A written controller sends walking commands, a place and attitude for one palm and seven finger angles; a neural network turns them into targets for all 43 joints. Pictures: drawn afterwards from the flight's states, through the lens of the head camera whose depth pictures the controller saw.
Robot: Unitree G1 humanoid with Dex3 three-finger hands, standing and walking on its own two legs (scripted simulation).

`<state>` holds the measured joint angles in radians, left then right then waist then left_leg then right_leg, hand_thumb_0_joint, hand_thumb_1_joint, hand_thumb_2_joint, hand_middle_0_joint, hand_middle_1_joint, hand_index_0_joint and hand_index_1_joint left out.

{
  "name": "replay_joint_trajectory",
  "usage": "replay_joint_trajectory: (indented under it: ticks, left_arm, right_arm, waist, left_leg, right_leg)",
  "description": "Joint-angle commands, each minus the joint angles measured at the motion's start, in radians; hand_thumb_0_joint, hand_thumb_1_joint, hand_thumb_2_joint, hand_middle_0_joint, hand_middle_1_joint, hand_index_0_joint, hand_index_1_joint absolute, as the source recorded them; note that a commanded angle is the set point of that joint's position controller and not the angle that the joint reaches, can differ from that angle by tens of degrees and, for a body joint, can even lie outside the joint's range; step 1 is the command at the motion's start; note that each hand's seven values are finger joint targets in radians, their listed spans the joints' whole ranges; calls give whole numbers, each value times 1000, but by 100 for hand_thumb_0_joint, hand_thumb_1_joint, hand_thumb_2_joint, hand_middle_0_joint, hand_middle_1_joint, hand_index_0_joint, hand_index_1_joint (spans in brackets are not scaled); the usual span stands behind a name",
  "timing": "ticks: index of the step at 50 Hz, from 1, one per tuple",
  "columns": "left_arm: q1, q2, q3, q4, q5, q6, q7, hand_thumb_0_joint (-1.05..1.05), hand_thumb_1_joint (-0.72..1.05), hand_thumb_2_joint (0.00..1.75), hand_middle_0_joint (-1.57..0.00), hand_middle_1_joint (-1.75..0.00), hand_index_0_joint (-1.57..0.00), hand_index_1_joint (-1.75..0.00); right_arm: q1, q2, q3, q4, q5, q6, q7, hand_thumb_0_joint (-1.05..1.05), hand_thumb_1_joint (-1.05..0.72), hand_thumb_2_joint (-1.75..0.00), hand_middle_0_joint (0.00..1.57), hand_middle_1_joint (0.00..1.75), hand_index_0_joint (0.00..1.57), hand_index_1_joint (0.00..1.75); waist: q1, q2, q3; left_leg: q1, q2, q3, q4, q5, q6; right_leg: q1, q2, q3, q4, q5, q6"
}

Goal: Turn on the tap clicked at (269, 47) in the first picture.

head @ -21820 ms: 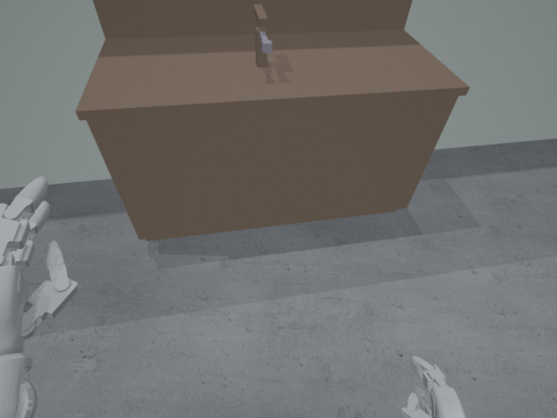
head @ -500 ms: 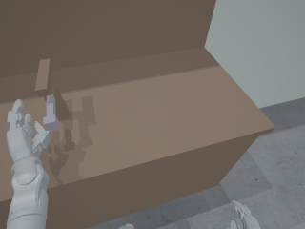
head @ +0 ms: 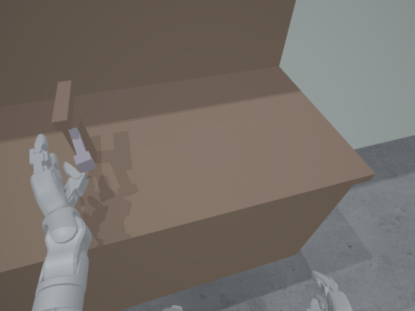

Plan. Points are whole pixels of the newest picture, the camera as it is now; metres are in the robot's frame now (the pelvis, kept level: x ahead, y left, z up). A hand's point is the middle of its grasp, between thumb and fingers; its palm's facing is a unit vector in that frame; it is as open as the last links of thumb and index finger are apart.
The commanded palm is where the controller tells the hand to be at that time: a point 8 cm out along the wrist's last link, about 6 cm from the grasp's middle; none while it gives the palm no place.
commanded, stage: push the lever round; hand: left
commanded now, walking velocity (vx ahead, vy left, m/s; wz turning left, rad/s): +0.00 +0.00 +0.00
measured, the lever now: (85, 162) +0.36 +0.27 +0.09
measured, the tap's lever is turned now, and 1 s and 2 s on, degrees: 14 41 58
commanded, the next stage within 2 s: none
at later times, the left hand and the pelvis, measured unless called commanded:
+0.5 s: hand (102, 169) +0.35 +0.23 +0.09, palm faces +0.69 -0.73 -0.05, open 7.6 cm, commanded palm +0.30 +0.24 +0.09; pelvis +0.00 +0.00 +0.00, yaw +0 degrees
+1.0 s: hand (118, 160) +0.37 +0.21 +0.09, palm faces +0.77 -0.64 -0.05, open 7.7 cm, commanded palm +0.32 +0.21 +0.09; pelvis +0.00 -0.01 +0.00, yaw +0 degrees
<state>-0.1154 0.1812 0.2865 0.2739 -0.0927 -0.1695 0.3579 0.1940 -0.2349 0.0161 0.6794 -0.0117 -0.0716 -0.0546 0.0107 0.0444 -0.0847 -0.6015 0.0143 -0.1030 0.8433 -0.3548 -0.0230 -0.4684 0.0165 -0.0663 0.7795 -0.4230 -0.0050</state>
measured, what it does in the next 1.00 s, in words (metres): stands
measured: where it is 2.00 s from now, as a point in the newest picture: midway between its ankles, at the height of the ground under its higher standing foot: outside the picture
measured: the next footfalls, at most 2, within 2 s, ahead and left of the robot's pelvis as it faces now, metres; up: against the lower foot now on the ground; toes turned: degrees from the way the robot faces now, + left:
none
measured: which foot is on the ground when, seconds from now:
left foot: down 0.00-1.00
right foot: down 0.00-1.00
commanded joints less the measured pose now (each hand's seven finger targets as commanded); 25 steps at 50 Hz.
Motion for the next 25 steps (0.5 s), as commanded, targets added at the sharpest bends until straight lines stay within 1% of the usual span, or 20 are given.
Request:
replay_joint_trajectory:
  ticks: [1, 3, 4, 6, 7, 9, 10, 12, 13, 14, 15, 16, 17, 18, 19, 21, 22, 23, 24, 25]
  left_arm:
    - [-302, 160, 2, -237, 36, -59, 38, 0, 90, 90, -15, -15, -15, -15]
    - [-310, 151, -5, -243, 40, -55, 54, 0, 90, 90, -15, -15, -15, -15]
    - [-292, 170, 21, -235, 47, -50, 65, 0, 90, 90, -15, -15, -15, -15]
    - [-319, 121, -27, -246, 52, -48, 78, 0, 90, 90, -15, -15, -15, -15]
    - [-323, 119, -30, -238, 52, -46, 86, 0, 90, 90, -15, -15, -15, -15]
    - [-333, 127, -26, -240, 66, -39, 105, 0, 90, 90, -15, -15, -15, -15]
    - [-374, 93, -62, -255, 70, -42, 114, 0, 90, 90, -15, -15, -15, -15]
    - [-365, 76, -73, -254, 76, -42, 133, 0, 90, 90, -15, -15, -15, -15]
    - [-343, 81, -63, -240, 79, -37, 141, 0, 90, 90, -15, -15, -15, -15]
    - [-336, 111, -33, -236, 85, -32, 152, 0, 90, 90, -15, -15, -15, -15]
    - [-366, 79, -69, -249, 90, -31, 159, 0, 90, 90, -15, -15, -15, -15]
    - [-376, 58, -87, -234, 96, -25, 167, 0, 90, 90, -15, -15, -15, -15]
    - [-401, 48, -99, -240, 100, -25, 177, 0, 90, 90, -15, -15, -15, -15]
    - [-392, 40, -99, -233, 101, -21, 187, 0, 90, 90, -15, -15, -15, -15]
    - [-392, 69, -67, -222, 107, -16, 200, 0, 90, 90, -15, -15, -15, -15]
    - [-412, 27, -110, -228, 115, -11, 215, 0, 90, 90, -15, -15, -15, -15]
    - [-429, 33, -104, -214, 119, -8, 226, 0, 90, 90, -15, -15, -15, -15]
    - [-439, 23, -113, -211, 124, -6, 235, 0, 90, 90, -15, -15, -15, -15]
    - [-457, 36, -98, -200, 132, 0, 247, 0, 90, 90, -15, -15, -15, -15]
    - [-484, 1, -133, -197, 137, 1, 255, 0, 90, 90, -15, -15, -15, -15]
  right_arm:
    - [-84, -126, -46, -147, -6, -33, -8, 0, -90, -90, 20, 30, 20, 30]
    - [-85, -126, -46, -149, -9, -28, -6, 0, -90, -90, 20, 30, 20, 30]
    - [-85, -128, -49, -145, -9, -22, -7, 0, -90, -90, 20, 30, 20, 30]
    - [-93, -120, -46, -151, -9, -18, -3, 0, -90, -90, 20, 30, 20, 30]
    - [-93, -122, -47, -150, -11, -17, -3, 0, -90, -90, 20, 30, 20, 30]
    - [-100, -123, -46, -145, -11, -12, -6, 0, -90, -90, 20, 30, 20, 30]
    - [-104, -119, -45, -147, -12, -12, -4, 0, -90, -90, 20, 30, 20, 30]
    - [-101, -119, -48, -148, -17, -13, -1, 0, -90, -90, 20, 30, 20, 30]
    - [-99, -119, -50, -147, -17, -10, 0, 0, -90, -90, 20, 30, 20, 30]
    - [-99, -122, -50, -143, -19, -3, -1, 0, -90, -90, 20, 30, 20, 30]
    - [-108, -117, -49, -148, -17, 0, 0, 0, -90, -90, 20, 30, 20, 30]
    - [-110, -115, -48, -147, -19, 2, 0, 0, -90, -90, 20, 30, 20, 30]
    - [-113, -114, -49, -144, -19, 3, 1, 0, -90, -90, 20, 30, 20, 30]
    - [-111, -114, -51, -144, -22, 4, 1, 0, -90, -90, 20, 30, 20, 30]
    - [-108, -117, -52, -136, -23, 9, -1, 0, -90, -90, 20, 30, 20, 30]
    - [-124, -110, -50, -142, -24, 15, 2, 0, -90, -90, 20, 30, 20, 30]
    - [-120, -110, -50, -137, -24, 18, 2, 0, -90, -90, 20, 30, 20, 30]
    - [-125, -110, -50, -138, -25, 19, 2, 0, -90, -90, 20, 30, 20, 30]
    - [-128, -111, -51, -129, -27, 23, 0, 0, -90, -90, 20, 30, 20, 30]
    - [-134, -106, -50, -130, -27, 26, 1, 0, -90, -90, 20, 30, 20, 30]
  waist:
    - [-17, 24, -237]
    - [-20, 17, -236]
    - [-12, 13, -238]
    - [-20, 20, -231]
    - [-25, 5, -227]
    - [-22, 29, -211]
    - [-33, 24, -222]
    - [-25, 21, -243]
    - [-22, 15, -243]
    - [-12, 18, -245]
    - [-25, 11, -251]
    - [-26, -1, -237]
    - [-32, 11, -238]
    - [-26, 9, -244]
    - [-22, 1, -238]
    - [-28, 20, -243]
    - [-32, -4, -237]
    - [-29, 4, -241]
    - [-30, 9, -231]
    - [-37, 7, -233]
  left_leg:
    - [203, -30, 26, -117, 148, 36]
    - [202, -30, 29, -113, 160, 37]
    - [202, -29, 26, -117, 167, 36]
    - [204, -28, 27, -115, 161, 35]
    - [204, -28, 25, -114, 155, 36]
    - [199, -27, 22, -124, 138, 34]
    - [211, -27, 19, -123, 133, 34]
    - [219, -27, 20, -119, 156, 33]
    - [217, -25, 22, -117, 167, 33]
    - [209, -26, 19, -122, 169, 32]
    - [215, -24, 20, -121, 165, 32]
    - [212, -23, 20, -120, 166, 33]
    - [221, -22, 20, -118, 163, 32]
    - [219, -24, 23, -118, 164, 32]
    - [215, -23, 16, -125, 170, 31]
    - [217, -23, 23, -120, 163, 31]
    - [212, -21, 20, -123, 153, 31]
    - [211, -22, 21, -124, 152, 31]
    - [211, -19, 13, -131, 142, 28]
    - [215, -20, 15, -131, 137, 29]
  right_leg:
    - [10, 11, 7, -124, 226, -26]
    - [15, 10, 6, -125, 240, -26]
    - [23, 11, 7, -127, 241, -28]
    - [15, 10, 4, -125, 236, -27]
    - [8, 10, 4, -129, 230, -27]
    - [4, 9, 5, -133, 208, -29]
    - [-4, 8, 3, -129, 205, -28]
    - [7, 10, 1, -124, 223, -31]
    - [12, 9, 2, -126, 231, -31]
    - [23, 9, 3, -127, 230, -33]
    - [16, 7, 1, -123, 225, -30]
    - [13, 7, 1, -127, 227, -31]
    - [4, 6, -1, -128, 224, -31]
    - [11, 6, 0, -130, 225, -31]
    - [17, 7, -1, -131, 227, -33]
    - [11, 4, 1, -132, 220, -32]
    - [8, 4, -2, -135, 211, -32]
    - [11, 4, 0, -134, 208, -33]
    - [2, 5, -3, -133, 195, -34]
    - [-3, 3, -3, -132, 191, -34]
